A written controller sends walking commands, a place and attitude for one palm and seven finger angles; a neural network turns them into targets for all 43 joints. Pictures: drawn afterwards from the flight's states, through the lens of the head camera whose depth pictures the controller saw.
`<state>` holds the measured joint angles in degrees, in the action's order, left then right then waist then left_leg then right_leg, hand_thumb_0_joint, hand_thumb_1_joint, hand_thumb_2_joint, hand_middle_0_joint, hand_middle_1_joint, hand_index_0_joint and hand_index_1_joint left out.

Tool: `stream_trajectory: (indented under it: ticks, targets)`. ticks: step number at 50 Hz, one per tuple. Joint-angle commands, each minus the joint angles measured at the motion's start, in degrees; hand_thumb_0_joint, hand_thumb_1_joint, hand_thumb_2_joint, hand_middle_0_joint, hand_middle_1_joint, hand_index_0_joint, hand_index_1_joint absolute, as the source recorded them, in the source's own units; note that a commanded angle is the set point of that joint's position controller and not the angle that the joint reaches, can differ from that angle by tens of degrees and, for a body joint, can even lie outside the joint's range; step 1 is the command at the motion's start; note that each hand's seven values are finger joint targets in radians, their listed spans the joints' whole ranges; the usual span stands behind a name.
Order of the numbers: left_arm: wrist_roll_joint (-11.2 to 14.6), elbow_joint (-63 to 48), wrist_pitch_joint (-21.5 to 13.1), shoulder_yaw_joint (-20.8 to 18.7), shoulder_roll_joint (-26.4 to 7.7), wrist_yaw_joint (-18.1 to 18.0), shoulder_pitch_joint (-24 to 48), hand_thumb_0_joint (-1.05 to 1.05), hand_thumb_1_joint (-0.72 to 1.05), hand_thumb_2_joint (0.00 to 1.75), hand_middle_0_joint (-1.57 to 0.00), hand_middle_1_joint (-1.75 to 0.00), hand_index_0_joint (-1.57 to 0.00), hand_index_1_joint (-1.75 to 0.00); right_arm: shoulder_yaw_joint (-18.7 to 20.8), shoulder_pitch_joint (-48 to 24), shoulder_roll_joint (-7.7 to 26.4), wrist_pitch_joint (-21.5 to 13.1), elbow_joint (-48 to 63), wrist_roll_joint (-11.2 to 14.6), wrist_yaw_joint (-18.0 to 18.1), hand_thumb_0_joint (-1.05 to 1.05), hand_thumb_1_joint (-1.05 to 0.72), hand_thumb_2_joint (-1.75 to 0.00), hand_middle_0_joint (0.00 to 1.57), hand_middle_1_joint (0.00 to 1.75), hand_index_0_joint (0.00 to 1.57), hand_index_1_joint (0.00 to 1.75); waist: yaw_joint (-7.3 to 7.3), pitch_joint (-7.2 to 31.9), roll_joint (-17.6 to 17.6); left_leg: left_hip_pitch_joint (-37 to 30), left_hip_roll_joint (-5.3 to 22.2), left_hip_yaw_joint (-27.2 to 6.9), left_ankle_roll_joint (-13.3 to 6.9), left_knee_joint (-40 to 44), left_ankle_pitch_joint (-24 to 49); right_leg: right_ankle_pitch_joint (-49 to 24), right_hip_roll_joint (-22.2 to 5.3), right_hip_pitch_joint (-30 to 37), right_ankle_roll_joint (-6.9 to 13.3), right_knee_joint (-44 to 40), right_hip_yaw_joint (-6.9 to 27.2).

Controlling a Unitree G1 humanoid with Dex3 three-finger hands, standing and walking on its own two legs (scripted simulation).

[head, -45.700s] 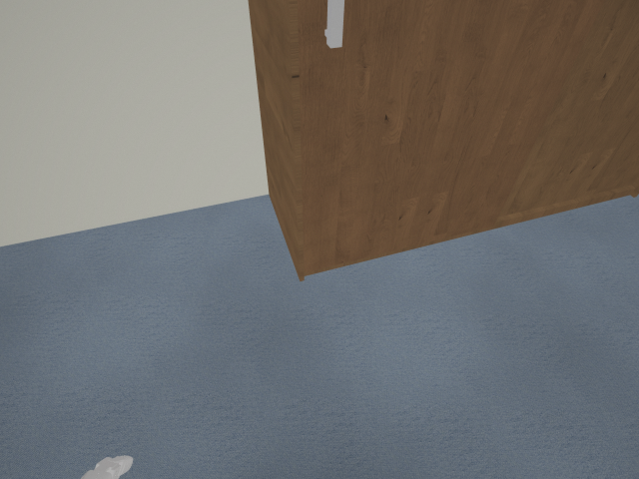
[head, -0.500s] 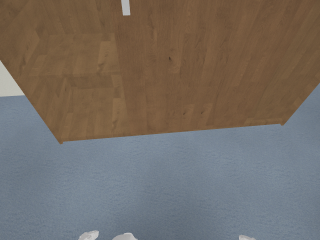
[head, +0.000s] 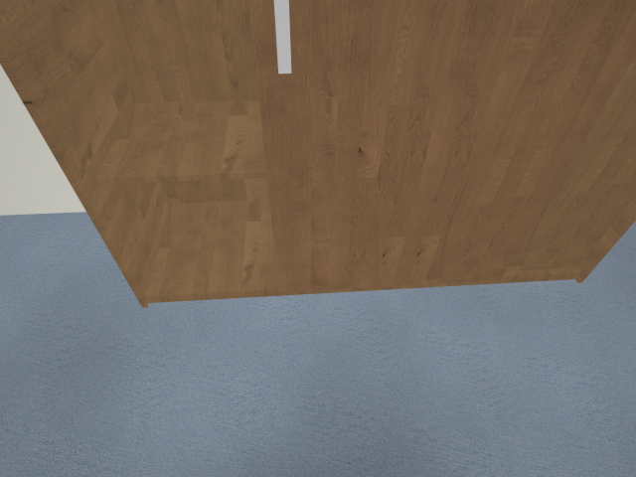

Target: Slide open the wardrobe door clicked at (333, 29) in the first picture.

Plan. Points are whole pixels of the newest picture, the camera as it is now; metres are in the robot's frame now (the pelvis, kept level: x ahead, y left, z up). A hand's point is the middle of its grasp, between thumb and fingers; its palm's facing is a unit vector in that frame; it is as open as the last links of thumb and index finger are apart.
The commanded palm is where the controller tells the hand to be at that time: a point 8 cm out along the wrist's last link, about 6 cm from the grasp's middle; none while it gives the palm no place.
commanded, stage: let the arm hang, fingers relaxed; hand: left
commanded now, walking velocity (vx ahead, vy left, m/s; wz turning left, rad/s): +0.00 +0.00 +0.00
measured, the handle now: (282, 24) +0.85 +0.13 +0.22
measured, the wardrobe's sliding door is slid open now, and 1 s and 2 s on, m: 0.50 0.50 0.50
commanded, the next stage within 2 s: look to check the result in 0.30 s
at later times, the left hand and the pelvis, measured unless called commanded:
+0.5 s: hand out of the picture +0.04 +0.23 -0.17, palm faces -0.02 -0.96 -0.28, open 7.4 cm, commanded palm none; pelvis +0.01 +0.01 +0.00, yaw +0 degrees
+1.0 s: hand out of the picture +0.11 +0.24 -0.15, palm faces -0.03 -0.94 -0.33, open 7.4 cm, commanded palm none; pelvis +0.03 +0.00 +0.01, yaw +0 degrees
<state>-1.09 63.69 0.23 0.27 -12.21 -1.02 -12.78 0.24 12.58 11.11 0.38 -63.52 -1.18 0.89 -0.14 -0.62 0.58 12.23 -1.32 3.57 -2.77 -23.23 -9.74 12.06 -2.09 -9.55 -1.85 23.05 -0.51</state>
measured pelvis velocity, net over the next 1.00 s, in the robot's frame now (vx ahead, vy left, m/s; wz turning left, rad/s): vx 0.03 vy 0.00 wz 0.00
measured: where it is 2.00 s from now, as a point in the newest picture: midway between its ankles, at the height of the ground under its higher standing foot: outside the picture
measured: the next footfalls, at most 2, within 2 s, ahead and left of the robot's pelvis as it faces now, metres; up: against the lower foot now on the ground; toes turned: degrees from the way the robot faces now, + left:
none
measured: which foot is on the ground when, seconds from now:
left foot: down 0.00-1.00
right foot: down 0.00-1.00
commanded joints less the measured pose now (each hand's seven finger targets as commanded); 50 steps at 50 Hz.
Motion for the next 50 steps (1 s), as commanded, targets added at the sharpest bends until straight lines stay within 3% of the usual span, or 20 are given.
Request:
stream_trajectory:
  ticks: [1,8,30,35,50]
  targets:
    - [0.02,-1.25,-0.87,-1.43,-8.00,-0.22,-1.14,0.00,0.90,0.90,-0.20,-0.30,-0.20,-0.30,1.63,0.66,8.25,-1.04,1.48,0.12,0.32,0.00,-0.90,-0.90,0.20,0.30,0.20,0.30,0.36,-2.90,-0.63,0.56,7.54,-8.25,0.78,7.91,-5.28,2.45,-3.98,-2.88,2.71,-5.04,3.60]
    - [-0.03,-1.03,-1.23,-1.62,-8.89,-0.08,-0.38,0.00,0.90,0.90,-0.20,-0.30,-0.20,-0.30,1.86,-1.16,9.87,-1.38,1.34,0.11,0.30,0.00,-0.90,-0.90,0.20,0.30,0.20,0.30,0.39,-2.26,0.03,-0.68,7.54,-8.29,0.72,8.19,-3.96,1.13,-4.19,-2.60,2.74,-5.16,3.85]
    - [0.06,-1.52,-1.79,-2.44,-16.45,0.53,5.17,0.00,0.90,0.90,-0.20,-0.30,-0.20,-0.30,2.66,-7.43,18.20,-1.99,1.65,0.47,-0.09,0.00,-0.90,-0.90,0.20,0.30,0.20,0.30,0.19,0.76,-0.33,-4.24,8.64,-9.47,0.53,9.21,0.82,-1.04,-5.15,0.72,2.98,-6.83,3.79]
    - [0.13,-1.79,-2.08,-2.31,-17.72,0.53,6.49,0.00,0.90,0.90,-0.20,-0.30,-0.20,-0.30,2.50,-8.75,19.17,-2.14,1.82,0.54,-0.29,0.00,-0.90,-0.90,0.20,0.30,0.20,0.30,0.30,2.08,-1.67,-5.97,8.78,-9.10,0.57,8.63,5.33,-3.40,-5.62,1.54,2.92,-7.43,3.92]
    - [0.25,-2.41,-2.52,-2.23,-19.01,0.50,8.21,0.00,0.90,0.90,-0.20,-0.30,-0.20,-0.30,1.98,-10.73,20.40,-2.42,2.03,0.60,-0.39,0.00,-0.90,-0.90,0.20,0.30,0.20,0.30,0.38,4.01,-0.80,-8.19,8.93,-8.40,0.96,7.73,12.88,-9.86,-6.30,4.32,3.06,-7.92,3.92]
